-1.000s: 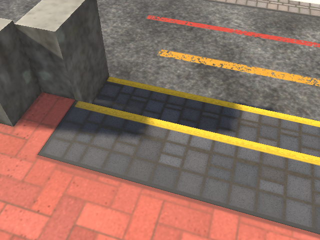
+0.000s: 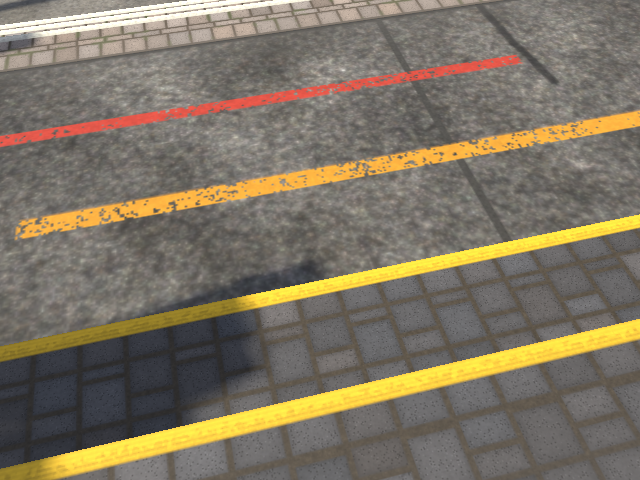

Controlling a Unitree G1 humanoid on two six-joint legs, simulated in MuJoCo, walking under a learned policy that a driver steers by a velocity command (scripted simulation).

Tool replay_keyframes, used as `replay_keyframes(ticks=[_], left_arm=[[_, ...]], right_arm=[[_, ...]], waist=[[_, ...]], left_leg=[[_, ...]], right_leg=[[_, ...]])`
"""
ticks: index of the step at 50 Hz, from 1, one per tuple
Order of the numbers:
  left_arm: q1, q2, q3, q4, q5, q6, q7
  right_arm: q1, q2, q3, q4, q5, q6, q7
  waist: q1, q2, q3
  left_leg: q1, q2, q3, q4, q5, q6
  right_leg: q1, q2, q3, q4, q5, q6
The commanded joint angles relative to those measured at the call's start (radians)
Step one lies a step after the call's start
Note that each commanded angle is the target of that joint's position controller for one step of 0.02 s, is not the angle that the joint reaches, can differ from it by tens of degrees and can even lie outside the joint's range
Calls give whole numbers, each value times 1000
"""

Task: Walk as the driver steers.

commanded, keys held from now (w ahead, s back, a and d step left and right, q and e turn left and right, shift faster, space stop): w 1.00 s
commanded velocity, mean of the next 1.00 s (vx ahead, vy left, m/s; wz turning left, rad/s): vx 0.50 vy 0.00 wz -0.12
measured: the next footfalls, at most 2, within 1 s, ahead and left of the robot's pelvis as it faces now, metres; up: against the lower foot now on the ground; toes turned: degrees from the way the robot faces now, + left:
right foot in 0.36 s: +0.34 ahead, -0.17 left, +0.00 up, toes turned -7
left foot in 0.84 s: +0.57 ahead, -0.01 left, +0.00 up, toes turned -2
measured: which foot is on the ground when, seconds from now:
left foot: down 0.00-0.40, up 0.42-0.82, down 0.84-1.00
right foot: up 0.00-0.34, down 0.36-0.86, up 0.88-1.00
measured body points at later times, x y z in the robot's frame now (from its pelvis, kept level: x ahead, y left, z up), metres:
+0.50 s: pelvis +0.26 -0.07 +0.00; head +0.27 -0.08 +0.45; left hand +0.39 +0.17 -0.12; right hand +0.25 -0.32 -0.15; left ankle +0.16 +0.09 -0.65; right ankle +0.29 -0.16 -0.74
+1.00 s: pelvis +0.51 -0.05 +0.00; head +0.52 -0.04 +0.44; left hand +0.54 +0.20 -0.16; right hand +0.52 -0.31 -0.14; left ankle +0.53 -0.01 -0.74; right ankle +0.43 -0.19 -0.65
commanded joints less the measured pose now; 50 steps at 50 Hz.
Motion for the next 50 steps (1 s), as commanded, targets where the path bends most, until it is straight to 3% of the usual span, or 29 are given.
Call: replay_keyframes(ticks=[1,5,10,16,18,19,20,21,22,23,25,26,29,33,35,36,37,38,40,41,42,43,44,45,46,47,48,49,50], left_arm=[[-36,4,-10,-77,-6,8,0],[-129,-18,-29,-109,-24,20,-10],[-242,17,-24,-157,-26,55,-2],[-364,48,1,-193,-34,38,17],[-251,101,30,-166,-60,14,32],[-66,143,41,-120,-68,4,39],[219,196,55,-52,-65,16,56],[325,192,62,12,-26,8,63],[228,199,75,11,-24,-7,71],[117,135,59,-1,-42,-7,77],[15,2,14,-22,-56,-6,78],[13,-23,4,-25,-50,-6,74],[68,-5,1,-2,-25,-25,62],[153,23,-10,46,-14,-27,25],[157,45,-10,61,-9,-21,-1],[179,49,-13,65,4,-20,-5],[85,121,17,22,-123,-11,45],[114,123,17,39,-117,-7,64],[140,91,11,49,-97,4,92],[158,121,22,67,-88,19,109],[165,96,22,75,-78,34,120],[212,48,13,46,-79,39,125],[379,-66,0,59,-92,42,114],[353,-75,-23,61,-9,-11,27],[172,127,52,37,-104,16,76],[99,127,55,20,-98,23,83],[86,79,49,24,-95,39,89],[82,49,45,27,-77,61,91],[29,-94,-14,-29,15,19,68]], right_arm=[[-21,5,11,-33,6,-30,-20],[105,-47,-3,30,-37,-45,8],[192,-89,-10,73,-21,-41,53],[273,-130,-37,103,-8,7,42],[250,-142,-45,91,-18,9,34],[324,-55,-23,76,-24,-2,35],[308,-16,1,48,-32,-15,63],[145,-55,-22,19,-12,-12,87],[55,-82,-39,-5,-4,-16,82],[56,-100,-50,2,-22,-14,61],[50,-22,-39,-12,-42,-3,44],[57,18,-33,-16,-41,5,45],[10,9,-35,-24,-22,16,68],[-131,-5,-35,-77,-28,38,79],[-146,-20,-39,-87,-27,49,86],[-118,-30,-44,-82,-40,45,88],[-126,-78,-56,-88,49,61,66],[-100,-92,-63,-70,43,67,56],[-119,-66,-63,-90,22,72,39],[-56,-68,-68,-85,24,68,36],[74,-81,-80,-39,18,54,30],[216,-157,-98,-17,8,36,20],[260,-228,-106,-13,24,33,23],[385,-194,-102,24,-35,-18,51],[156,-155,-102,-14,41,25,36],[60,-100,-84,-61,47,33,43],[66,-83,-77,-55,42,28,41],[88,-71,-74,-51,45,25,34],[172,16,-64,15,-46,-12,31]], waist=[[24,64,-28],[-4,39,17],[-14,70,41],[-38,84,52],[28,91,-37],[53,-27,-257],[168,-171,-412],[216,-102,-271],[177,-73,-65],[120,-81,-21],[39,-53,1],[12,-42,4],[12,-32,35],[24,-36,21],[13,-60,18],[6,-54,11],[-27,-93,16],[-8,-98,11],[-8,-62,67],[-40,-78,69],[-85,-25,22],[-96,108,-115],[-1,285,-196],[-127,347,-246],[-2,101,-7],[5,20,10],[26,33,36],[31,44,33],[-2,98,25]], left_leg=[[112,287,-252,-304,73,199],[89,261,-91,-327,240,220],[182,282,-55,-284,368,209],[424,330,-54,-195,369,172],[281,260,18,-25,594,117],[20,162,87,246,498,37],[-256,27,42,512,-109,-23],[-429,18,-111,724,-406,18],[-517,88,-160,806,-350,47],[-453,136,-161,802,-292,65],[-359,170,-152,755,-204,72],[-324,171,-149,728,-172,68],[-370,162,-114,600,-6,47],[-325,130,-92,337,224,8],[-225,99,-78,351,240,-6],[-136,72,-43,456,260,-6],[-117,52,16,435,222,-19],[-56,68,-16,510,254,-9],[-33,15,21,354,10,-7],[-27,17,-42,171,-156,8],[70,11,-39,77,-75,26],[282,222,-281,75,65,67],[533,422,-642,36,198,193],[533,416,-896,-112,-173,316],[367,398,-624,-116,-83,259],[215,352,-522,-136,31,230],[149,310,-431,-152,132,199],[104,274,-383,-173,150,176],[136,283,-386,-158,161,158]], right_leg=[[-150,-130,35,-63,31,1],[-162,-148,-43,-375,228,28],[-120,-111,-59,-579,329,40],[-67,-53,-109,-774,198,2],[269,-5,-134,-758,292,-53],[706,-108,6,-657,444,-173],[1017,-326,404,-841,342,-324],[967,-355,520,-972,253,-272],[764,-325,398,-1009,125,-190],[599,-292,301,-1040,77,-161],[415,-253,193,-1094,143,-156],[364,-245,166,-1126,163,-151],[321,-222,73,-1167,274,-158],[276,-200,-2,-1131,502,-158],[192,-183,-41,-1094,507,-145],[126,-173,-55,-1061,493,-139],[174,-149,-100,-1062,475,-58],[178,-185,-86,-1013,505,-44],[254,-165,-79,-919,647,-36],[361,-179,-51,-827,676,-33],[414,-164,-69,-637,682,-22],[287,-111,-114,-324,385,-3],[-40,47,-120,-32,-261,28],[-265,94,187,121,-233,11],[-276,-6,-2,76,-112,11],[-182,-38,-3,-5,-38,15],[-126,-65,-3,-67,-33,28],[-64,-81,-2,-109,-11,43],[-146,-98,126,-28,112,36]])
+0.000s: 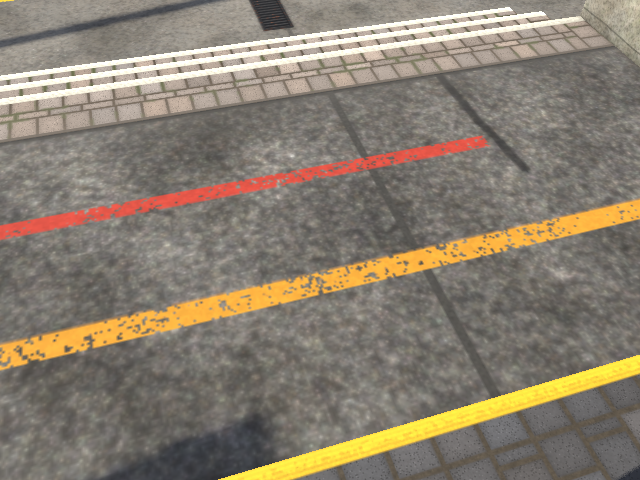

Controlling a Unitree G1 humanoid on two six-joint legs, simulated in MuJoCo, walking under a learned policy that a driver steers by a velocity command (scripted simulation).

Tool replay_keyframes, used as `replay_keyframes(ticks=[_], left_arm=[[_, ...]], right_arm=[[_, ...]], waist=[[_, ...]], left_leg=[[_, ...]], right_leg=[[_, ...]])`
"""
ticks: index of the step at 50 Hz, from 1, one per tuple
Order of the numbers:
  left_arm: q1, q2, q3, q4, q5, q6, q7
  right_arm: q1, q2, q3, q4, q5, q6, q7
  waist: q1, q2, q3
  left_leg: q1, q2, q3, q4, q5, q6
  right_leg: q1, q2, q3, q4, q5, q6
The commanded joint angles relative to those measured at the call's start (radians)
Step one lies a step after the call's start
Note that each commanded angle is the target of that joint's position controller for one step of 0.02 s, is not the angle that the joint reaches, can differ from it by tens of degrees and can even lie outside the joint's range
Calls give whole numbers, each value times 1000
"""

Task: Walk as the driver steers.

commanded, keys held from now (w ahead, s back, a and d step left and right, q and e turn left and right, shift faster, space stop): w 0.42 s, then w+q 0.58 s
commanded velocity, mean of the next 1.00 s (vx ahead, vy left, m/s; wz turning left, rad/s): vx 0.50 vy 0.00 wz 0.22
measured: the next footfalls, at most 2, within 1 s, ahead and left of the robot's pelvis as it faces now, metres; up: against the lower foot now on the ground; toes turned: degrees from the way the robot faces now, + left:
right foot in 0.60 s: +0.46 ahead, -0.19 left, -0.18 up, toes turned -1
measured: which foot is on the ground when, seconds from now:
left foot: down 0.00-0.62, up 0.64-1.00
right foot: up 0.00-0.58, down 0.60-1.00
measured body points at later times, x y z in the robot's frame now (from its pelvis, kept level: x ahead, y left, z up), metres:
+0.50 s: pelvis +0.24 -0.04 -0.06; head +0.25 -0.04 +0.39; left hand +0.44 +0.17 -0.16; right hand +0.10 -0.24 -0.19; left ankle +0.02 +0.05 -0.73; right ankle +0.43 -0.18 -0.76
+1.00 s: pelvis +0.53 -0.06 -0.21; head +0.53 -0.04 +0.24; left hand +0.38 +0.12 -0.36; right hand +0.74 -0.23 -0.32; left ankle +0.67 +0.14 -0.90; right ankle +0.42 -0.19 -0.91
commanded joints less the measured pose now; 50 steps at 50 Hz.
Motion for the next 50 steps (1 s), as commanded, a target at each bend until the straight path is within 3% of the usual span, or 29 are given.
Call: replay_keyframes(ticks=[1,5,6,7,8,9,12,13,14,15,16,18,19,20,21,22,23,27,29,30,31,32,34,37,39,42,44,47,50], left_arm=[[80,67,28,-17,-27,24,-2],[-78,41,18,-62,-6,75,-18],[-64,-68,-29,-93,60,24,-43],[-77,-26,-18,-86,48,5,-44],[-131,106,26,-82,-4,51,-32],[-133,106,26,-78,-16,66,-28],[-254,77,28,-100,-9,73,-34],[-165,-50,-46,-133,91,7,-65],[-188,-34,-40,-115,87,-13,-71],[-400,132,30,-152,-9,16,-43],[-435,137,25,-185,-7,21,-40],[-438,59,11,-194,-3,46,-49],[-279,-97,-67,-179,102,17,-68],[-406,71,14,-182,4,37,-57],[-449,93,14,-205,-8,44,-49],[-458,81,13,-215,-10,42,-49],[-407,-62,-66,-222,110,21,-61],[-372,55,-51,-169,78,23,-64],[-145,105,-34,-62,69,18,-46],[148,162,-9,27,61,1,-45],[436,238,16,82,60,3,-64],[509,247,24,70,63,1,-89],[295,225,27,48,86,6,-66],[-57,-41,-73,-63,88,-49,-35],[-15,-2,-62,-39,40,-85,-11],[60,93,-33,1,63,-93,-20],[8,71,-34,-18,115,-84,-20],[288,-16,-64,101,77,-88,43],[416,-30,-81,141,97,-68,52]], right_arm=[[78,-93,-12,-31,31,-28,-8],[194,-110,-8,-2,41,-4,-24],[327,-15,13,74,-114,-58,10],[367,-25,5,102,-122,-69,23],[233,-136,-18,22,45,-24,-11],[217,-166,-19,-2,52,-14,-20],[330,-87,6,51,27,-6,-45],[410,70,67,113,-137,-58,-27],[455,53,61,138,-130,-62,-29],[358,-151,-6,55,30,-43,-44],[304,-163,-4,37,45,-38,-50],[330,-93,18,51,23,-32,-48],[484,101,95,148,-131,-48,-15],[324,-83,21,60,-1,-43,-37],[306,-112,19,39,17,-42,-37],[311,-105,21,38,14,-43,-40],[504,72,100,161,-97,-53,-9],[426,-73,67,146,-38,-25,13],[412,-118,58,143,-22,-3,15],[393,-121,69,143,-61,21,46],[563,22,90,181,-60,17,89],[545,-1,83,146,-32,6,108],[205,-16,79,-14,1,-25,103],[53,1,66,-29,-62,-32,48],[123,22,61,0,-68,-9,54],[92,26,67,-41,-54,-6,61],[124,16,63,-31,-47,-10,87],[-171,-24,60,-124,-62,-5,69],[-305,12,86,-139,-35,-1,77]], waist=[[48,45,1],[7,70,14],[-33,121,28],[-45,88,57],[3,66,19],[-9,72,-11],[-34,97,67],[-40,121,128],[-75,91,110],[-105,106,86],[-84,94,108],[-96,93,125],[-92,117,133],[-93,74,152],[-112,76,163],[-117,60,161],[-121,49,139],[-111,-12,137],[-38,-89,66],[76,-130,6],[95,-320,-326],[145,-249,-541],[148,-45,-200],[-65,-11,120],[-83,-51,105],[-81,-16,32],[-94,27,27],[89,31,137],[146,71,169]], left_leg=[[93,284,-317,-298,335,73],[177,262,-236,-312,530,65],[249,293,-243,-282,415,94],[303,309,-256,-274,405,103],[265,290,-253,-278,517,65],[220,270,-223,-271,499,75],[311,283,-260,-244,371,70],[354,287,-228,-173,225,96],[415,278,-213,-126,221,112],[364,265,-282,-194,243,88],[257,256,-262,-164,202,91],[126,240,-243,-133,104,89],[149,256,-195,-44,94,111],[160,230,-221,-69,72,93],[84,235,-256,-17,43,94],[105,230,-259,9,61,91],[129,247,-247,68,-15,84],[166,174,-284,224,5,53],[160,63,-243,530,64,8],[-81,47,-242,763,51,-30],[-374,-57,-197,1194,-462,-97],[-488,-42,-217,1494,-638,-118],[-824,83,-195,1448,-471,-84],[-394,265,-237,825,-20,-2],[-254,245,-198,546,92,-4],[-262,250,-196,418,149,-25],[-229,234,-208,534,301,-20],[-779,312,-300,215,528,-38],[-706,319,-207,-5,774,-44]], right_leg=[[-123,-80,32,-63,105,13],[-218,-78,-32,-176,190,49],[-359,-96,120,-200,360,46],[-450,-86,131,-254,397,46],[-342,-82,-15,-214,341,46],[-293,-63,-52,-179,362,46],[-434,-84,3,-212,437,33],[-574,-140,147,-362,655,27],[-608,-117,112,-428,754,39],[-543,-47,-57,-366,563,41],[-449,-79,-14,-457,614,56],[-304,-60,-71,-465,717,36],[-348,-160,77,-540,898,16],[-347,-49,-109,-522,769,12],[-276,-65,-72,-525,763,13],[-260,-65,-71,-573,765,12],[-237,-158,49,-656,809,-3],[-25,-146,-25,-838,707,18],[260,-123,-84,-1022,845,48],[641,-171,-94,-973,1002,28],[1217,-305,-4,-512,1427,-180],[1394,-448,132,-364,1513,-330],[984,-494,168,-615,841,-254],[83,-364,8,-916,657,-185],[11,-318,-63,-1017,596,-214],[178,-329,-140,-952,762,-204],[144,-301,-213,-862,662,-168],[654,-336,-133,-742,303,-126],[580,-279,-208,-694,208,-87]])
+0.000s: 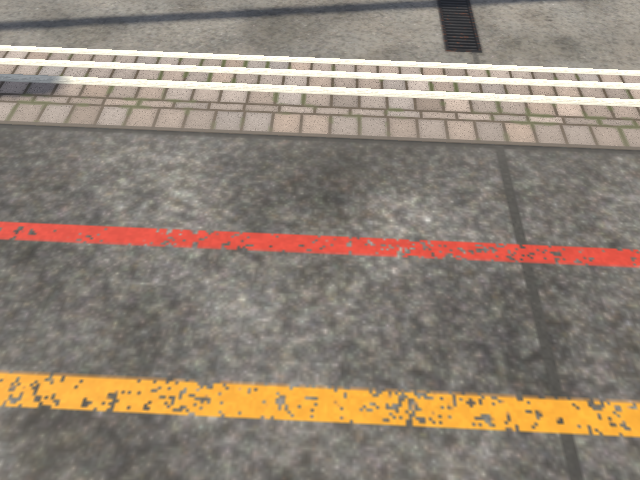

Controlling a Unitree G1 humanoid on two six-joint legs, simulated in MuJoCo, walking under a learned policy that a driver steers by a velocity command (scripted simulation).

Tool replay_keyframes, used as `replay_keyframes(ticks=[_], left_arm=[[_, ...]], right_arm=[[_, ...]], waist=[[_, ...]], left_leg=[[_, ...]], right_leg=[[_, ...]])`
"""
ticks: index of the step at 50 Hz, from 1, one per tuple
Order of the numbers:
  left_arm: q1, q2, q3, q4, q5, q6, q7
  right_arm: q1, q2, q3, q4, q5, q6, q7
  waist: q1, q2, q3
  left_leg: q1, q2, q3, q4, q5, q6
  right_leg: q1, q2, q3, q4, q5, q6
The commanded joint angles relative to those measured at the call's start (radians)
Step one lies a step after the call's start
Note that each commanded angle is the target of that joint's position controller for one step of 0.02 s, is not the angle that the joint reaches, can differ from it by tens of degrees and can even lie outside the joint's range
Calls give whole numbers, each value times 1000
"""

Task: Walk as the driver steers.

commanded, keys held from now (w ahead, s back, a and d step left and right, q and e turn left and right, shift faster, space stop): w+q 0.22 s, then q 0.78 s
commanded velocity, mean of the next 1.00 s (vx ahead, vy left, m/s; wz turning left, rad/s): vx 0.22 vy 0.00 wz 0.59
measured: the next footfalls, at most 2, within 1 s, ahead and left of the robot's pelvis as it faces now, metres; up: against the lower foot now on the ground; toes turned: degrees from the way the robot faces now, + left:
left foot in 0.22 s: +0.34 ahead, +0.20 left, -0.18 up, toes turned +13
right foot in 0.60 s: +0.57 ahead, +0.01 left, -0.18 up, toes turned +25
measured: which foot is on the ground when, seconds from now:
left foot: up 0.00-0.20, down 0.22-0.60, up 0.62-1.00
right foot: down 0.00-0.22, up 0.24-0.58, down 0.60-1.00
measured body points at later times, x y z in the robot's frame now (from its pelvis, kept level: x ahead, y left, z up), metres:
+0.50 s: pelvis +0.32 +0.08 -0.15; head +0.35 +0.10 +0.30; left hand +0.45 +0.38 -0.24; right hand +0.46 -0.17 -0.28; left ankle +0.30 +0.19 -0.88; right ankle +0.50 -0.04 -0.81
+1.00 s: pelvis +0.43 +0.08 -0.14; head +0.46 +0.10 +0.30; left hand +0.37 +0.38 -0.26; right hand +0.71 -0.05 -0.25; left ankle +0.37 +0.19 -0.85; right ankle +0.53 +0.00 -0.88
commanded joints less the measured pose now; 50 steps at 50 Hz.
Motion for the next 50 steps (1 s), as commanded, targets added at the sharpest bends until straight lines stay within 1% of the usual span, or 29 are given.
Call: replay_keyframes(ticks=[1,3,4,7,9,10,11,12,13,14,15,16,17,18,19,20,21,23,25,27,29,30,31,32,33,35,39,43,50], left_arm=[[176,36,-20,9,17,18,-14],[100,82,-11,9,8,12,-46],[94,82,-9,-1,-6,9,-34],[197,117,0,55,-33,37,14],[266,145,12,79,-21,68,3],[53,231,65,29,-170,100,14],[46,207,54,9,-166,90,10],[58,110,41,-19,-147,58,4],[156,113,19,-71,-185,10,-29],[-10,166,36,-151,-206,-12,-40],[-103,141,27,-229,-207,-14,-34],[-178,103,22,-259,-202,8,-8],[-157,111,23,-254,-186,33,7],[-138,107,30,-254,-155,64,21],[-108,120,44,-240,-158,83,26],[-156,121,50,-262,-160,98,39],[-154,136,63,-266,-140,94,47],[-242,156,80,-272,-127,70,33],[-331,133,75,-305,-135,68,14],[-393,172,88,-344,-145,84,7],[-355,214,111,-337,-121,90,3],[-303,248,123,-330,-103,81,0],[-259,293,130,-335,-73,85,-3],[-246,296,131,-348,-80,89,-19],[-306,265,126,-380,-96,91,-22],[-421,188,106,-402,-111,111,-15],[-479,207,110,-394,-97,115,-10],[-414,245,125,-369,-113,115,0],[-387,297,145,-344,-141,141,-4]], right_arm=[[-128,33,25,-53,9,1,10],[-137,-33,6,-84,-7,18,19],[-134,-62,-2,-85,-21,22,11],[-213,-22,17,-67,-41,29,5],[-145,-17,11,-8,-40,30,-16],[-41,-127,-52,12,182,29,-19],[221,-211,-90,88,185,32,-33],[411,-325,-118,140,127,28,-50],[447,-363,-121,135,93,21,-47],[436,-311,-122,101,94,48,-54],[408,-267,-107,98,90,63,-68],[296,-241,-100,79,99,72,-85],[164,-233,-90,10,75,67,-90],[84,-233,-85,-12,68,57,-85],[45,-186,-70,-13,75,37,-79],[-43,-201,-74,-35,82,31,-88],[-69,-212,-80,-47,79,28,-100],[-63,-193,-80,-69,71,39,-128],[-10,-197,-87,-55,95,48,-143],[20,-181,-93,-48,111,54,-154],[15,-129,-89,-70,113,59,-159],[49,-82,-84,-73,108,61,-158],[197,-7,-71,-74,102,57,-154],[258,-66,-79,-101,114,52,-142],[212,-150,-106,-98,119,67,-142],[95,-190,-130,-110,105,117,-159],[107,-138,-132,-136,108,145,-144],[20,-101,-112,-183,98,137,-124],[-1,-112,-113,-209,103,136,-90]], waist=[[60,-81,163],[23,-98,215],[25,-79,213],[88,-63,242],[77,-25,186],[-48,-29,194],[-164,4,-17],[-224,297,-210],[-216,267,-566],[-273,168,-675],[-247,79,-639],[-184,-79,-518],[-122,-209,-403],[-62,-237,-315],[-20,-198,-210],[11,-112,-40],[34,-71,-21],[11,7,-102],[-21,71,-145],[-25,69,-122],[4,48,-108],[13,-24,-115],[-48,-324,-190],[-75,-461,-310],[-76,-363,-270],[-77,-216,-154],[-118,-229,-131],[-69,-222,-185],[-52,-260,-166]], left_leg=[[23,10,72,-174,316,8],[140,-4,69,-93,172,17],[107,-2,66,-165,135,21],[-26,25,56,-373,63,-11],[95,-4,93,-458,98,-27],[353,-152,184,-297,13,-2],[756,-141,180,-244,180,37],[1204,9,57,-65,854,140],[1546,177,-226,88,936,345],[1536,204,-333,-33,648,406],[1438,225,-420,-156,323,385],[1214,239,-489,-246,84,348],[906,302,-536,-291,40,356],[645,323,-561,-303,85,369],[418,286,-451,-348,14,317],[139,159,-276,-428,-12,247],[38,28,-148,-404,22,199],[4,-107,-16,-339,15,159],[115,-68,-66,-332,-47,165],[196,-33,-172,-294,-198,124],[210,-78,-233,-197,-398,58],[162,-167,-191,-56,-537,4],[-33,-313,-101,275,-957,-69],[-120,-309,-127,469,-1042,-90],[-176,-259,-124,585,-958,-102],[-158,-193,-71,609,-792,-110],[16,-177,18,538,-635,-120],[33,-135,30,301,-611,-125],[238,-161,134,-69,-621,-59]], right_leg=[[-152,-251,113,-126,322,-175],[-276,-281,115,-148,233,-165],[-206,-273,105,-74,214,-139],[77,-309,136,-6,278,-100],[155,-297,118,136,419,-96],[-146,-273,84,484,631,-72],[-353,-239,76,804,560,-26],[-712,-51,66,1384,-304,87],[-938,-61,325,1658,-406,100],[-1006,-93,392,1594,-377,93],[-1078,-117,401,1489,-321,78],[-1094,-148,376,1431,-245,81],[-1007,-166,403,1376,-128,77],[-916,-165,406,1389,-146,75],[-871,-178,436,1203,-26,46],[-728,-159,409,926,50,57],[-596,-130,380,669,195,62],[-359,-28,304,353,519,93],[-318,7,327,208,623,113],[-317,-10,378,114,574,89],[-253,-25,370,33,554,48],[-161,-102,400,-10,763,15],[46,-369,657,-23,1072,-109],[97,-476,946,-142,857,-226],[51,-447,926,-185,555,-246],[-150,-339,697,-217,318,-193],[-342,-265,449,-264,398,-188],[-217,-331,411,-273,448,-226],[-186,-366,318,-229,394,-178]])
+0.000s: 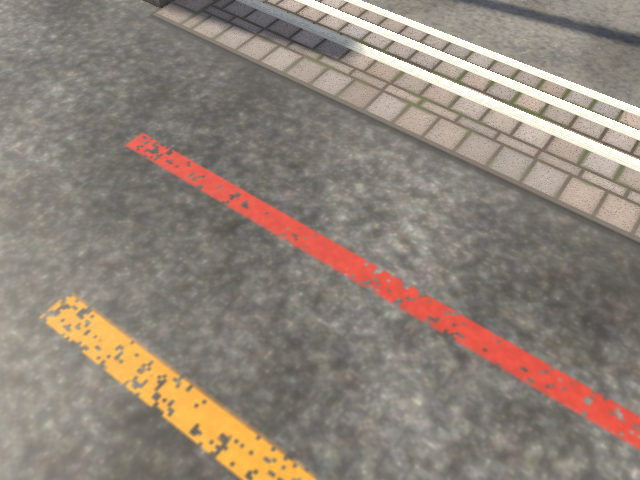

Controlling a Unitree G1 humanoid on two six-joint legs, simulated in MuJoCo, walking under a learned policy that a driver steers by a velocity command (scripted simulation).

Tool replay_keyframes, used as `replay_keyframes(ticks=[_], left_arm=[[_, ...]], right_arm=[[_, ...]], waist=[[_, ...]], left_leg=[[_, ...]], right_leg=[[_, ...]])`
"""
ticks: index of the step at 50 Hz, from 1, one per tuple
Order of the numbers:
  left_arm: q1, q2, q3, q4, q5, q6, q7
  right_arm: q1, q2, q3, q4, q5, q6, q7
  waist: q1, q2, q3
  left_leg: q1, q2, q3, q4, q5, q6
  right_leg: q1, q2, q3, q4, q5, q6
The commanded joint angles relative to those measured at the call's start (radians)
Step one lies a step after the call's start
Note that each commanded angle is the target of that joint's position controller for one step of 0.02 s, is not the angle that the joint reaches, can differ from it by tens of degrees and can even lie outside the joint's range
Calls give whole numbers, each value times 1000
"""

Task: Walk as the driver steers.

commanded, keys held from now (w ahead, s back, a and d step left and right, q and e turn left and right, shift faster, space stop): q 0.48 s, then no key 0.52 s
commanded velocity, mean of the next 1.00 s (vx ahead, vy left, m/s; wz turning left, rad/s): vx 0.01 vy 0.00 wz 0.41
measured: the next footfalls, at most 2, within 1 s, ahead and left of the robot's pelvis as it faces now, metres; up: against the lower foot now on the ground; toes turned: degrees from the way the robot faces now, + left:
left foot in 0.06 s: +0.05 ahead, +0.12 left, +0.00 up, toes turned +4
right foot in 0.58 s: +0.12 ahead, -0.09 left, +0.00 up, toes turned +24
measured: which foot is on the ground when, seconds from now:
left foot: up 0.00-0.04, down 0.06-0.58, up 0.60-0.90, down 0.92-1.00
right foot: down 0.00-0.06, up 0.08-0.56, down 0.58-1.00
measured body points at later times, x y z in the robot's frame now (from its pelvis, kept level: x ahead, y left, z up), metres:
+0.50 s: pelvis +0.03 +0.02 +0.00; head +0.07 +0.05 +0.45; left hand +0.15 +0.33 -0.09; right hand +0.26 -0.21 -0.09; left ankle +0.01 +0.12 -0.74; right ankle +0.09 -0.12 -0.71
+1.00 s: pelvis +0.05 +0.00 +0.00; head +0.06 +0.01 +0.45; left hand +0.09 +0.29 -0.11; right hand +0.26 -0.19 -0.12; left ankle -0.03 +0.13 -0.74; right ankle +0.09 -0.11 -0.74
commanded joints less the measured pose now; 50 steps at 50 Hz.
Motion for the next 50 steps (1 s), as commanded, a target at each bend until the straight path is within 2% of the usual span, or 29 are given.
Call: replay_keyframes(ticks=[1,2,3,4,5,6,7,8,9,16,24,26,28,29,30,31,32,33,35,37,39,40,42,44,45,46,47,48,50], left_arm=[[-22,178,46,-50,-17,2,1],[3,165,44,-39,-20,9,-1],[23,131,36,-29,-11,15,-7],[-9,55,10,-74,35,15,-19],[-82,69,13,-123,25,5,-17],[-124,120,25,-124,7,3,-13],[-109,133,33,-115,3,4,-5],[-86,130,35,-98,14,4,7],[-71,132,37,-101,21,4,13],[-113,85,21,-149,10,-11,-2],[-126,84,21,-183,0,-28,-37],[-90,88,21,-180,-2,-34,-49],[-35,82,22,-166,5,-42,-59],[-19,114,31,-166,17,-42,-56],[-27,179,39,-190,37,-36,-49],[3,177,38,-172,59,-40,-56],[-7,153,34,-179,40,-45,-56],[-20,143,33,-176,28,-46,-51],[-66,108,19,-178,7,-42,-48],[-77,80,6,-166,17,-35,-51],[-64,84,7,-156,16,-27,-50],[-39,98,11,-149,15,-23,-49],[-4,125,15,-139,10,-21,-46],[-13,115,6,-136,0,-20,-46],[12,105,2,-129,-3,-24,-46],[29,91,-5,-127,6,-34,-50],[55,80,-9,-135,28,-47,-61],[53,50,-17,-139,31,-51,-64],[-15,74,-13,-151,30,-42,-62]], right_arm=[[26,-62,-21,-64,-3,-12,12],[64,-73,-28,-47,-7,-12,10],[108,-115,-46,-38,-8,-13,2],[129,-234,-72,-48,-10,-18,-14],[124,-268,-71,-75,-49,-33,-6],[99,-236,-63,-82,-55,-53,-1],[52,-203,-52,-81,-34,-65,-5],[13,-165,-39,-85,-10,-64,-12],[-13,-148,-32,-87,6,-59,-18],[31,-176,-37,-94,-5,-50,-40],[4,-189,-38,-122,-4,-32,-24],[-16,-182,-33,-129,-5,-31,-20],[-43,-156,-21,-134,8,-28,-27],[-11,-125,-12,-134,1,-30,-32],[60,-75,1,-131,-25,-36,-33],[45,-127,-17,-150,-19,-52,-35],[43,-206,-43,-131,-22,-59,-36],[30,-216,-52,-110,-13,-55,-37],[54,-167,-44,-74,-13,-32,-40],[60,-92,-21,-59,-7,-28,-29],[23,-46,1,-60,-11,-33,-24],[-4,-36,8,-66,-13,-35,-22],[-14,-66,3,-66,-9,-37,-24],[34,-74,-1,-39,-13,-42,-23],[43,-87,-2,-32,-22,-45,-20],[53,-119,-6,-37,-32,-49,-21],[61,-171,-17,-38,-35,-48,-25],[39,-138,-15,-15,-29,-49,-19],[23,-69,3,-19,-32,-57,-12]], waist=[[-20,-162,-136],[-27,-142,-139],[-38,-58,-134],[-14,249,-120],[-54,268,-152],[-66,168,-146],[-36,128,-129],[-19,87,-134],[-6,101,-128],[-29,120,-141],[-42,151,-135],[-29,168,-147],[14,164,-144],[5,115,-154],[-49,-136,-170],[-48,-292,-145],[-35,-197,-120],[-34,-144,-95],[-55,-99,-73],[-67,-121,-79],[-41,-161,-99],[-18,-177,-101],[-1,-190,-100],[-35,-170,-84],[-34,-151,-85],[-28,-105,-111],[12,2,-127],[26,127,-118],[-7,89,-56]], left_leg=[[120,-34,70,-218,59,48],[211,-58,79,-295,109,72],[337,-8,-26,-376,220,115],[499,253,-388,-397,604,225],[450,362,-521,-416,649,393],[428,315,-461,-429,609,385],[414,257,-380,-415,608,325],[402,216,-338,-403,578,275],[381,197,-319,-400,587,256],[432,159,-363,-372,602,245],[350,133,-502,-323,554,248],[354,126,-512,-296,594,232],[294,79,-485,-261,525,177],[220,32,-453,-210,360,123],[76,-104,-313,-13,-51,58],[-57,-172,-256,123,-384,6],[-90,-127,-252,306,-363,-29],[-123,-124,-242,383,-296,-43],[-108,-102,-241,399,-190,-72],[-20,-83,-169,271,-119,-90],[71,-42,-92,74,-99,-97],[109,-35,-75,-7,-104,-94],[165,-33,-60,-131,-71,-82],[269,-40,-38,-359,100,-50],[339,-30,-58,-419,186,-28],[425,29,-122,-401,295,-2],[474,92,-166,-324,446,31],[370,82,-168,-317,277,67],[281,56,-163,-352,140,55]], right_leg=[[161,-242,164,-94,51,-136],[128,-224,134,-39,52,-99],[19,-178,77,97,-14,-30],[-281,-40,-26,450,-367,72],[-423,48,142,661,-492,91],[-442,48,217,759,-435,80],[-445,38,246,774,-342,70],[-430,29,259,757,-279,69],[-410,33,262,745,-230,72],[-359,85,272,552,-146,82],[-164,139,277,315,-218,61],[-96,137,266,225,-208,43],[76,129,235,-13,-2,12],[196,46,296,-59,145,-18],[307,-155,505,-64,462,-108],[269,-301,718,-95,574,-301],[247,-315,710,-104,507,-340],[245,-253,625,-87,446,-298],[216,-165,501,-72,405,-227],[178,-89,392,-82,409,-200],[187,-56,349,-83,377,-191],[193,-61,356,-84,348,-197],[208,-87,395,-86,298,-213],[181,-78,392,-65,271,-190],[155,-66,390,-59,255,-157],[110,-51,378,-45,188,-106],[60,11,313,-4,89,-63],[107,68,242,-13,-20,-23],[125,75,227,15,-24,-1]])
Velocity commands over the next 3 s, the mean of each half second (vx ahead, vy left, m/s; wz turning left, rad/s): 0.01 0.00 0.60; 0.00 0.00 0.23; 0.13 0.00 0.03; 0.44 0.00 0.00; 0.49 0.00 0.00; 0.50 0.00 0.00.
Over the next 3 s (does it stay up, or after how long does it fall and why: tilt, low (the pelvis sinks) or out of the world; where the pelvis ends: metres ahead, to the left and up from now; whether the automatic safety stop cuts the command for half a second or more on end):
stays up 0.81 0.32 -0.01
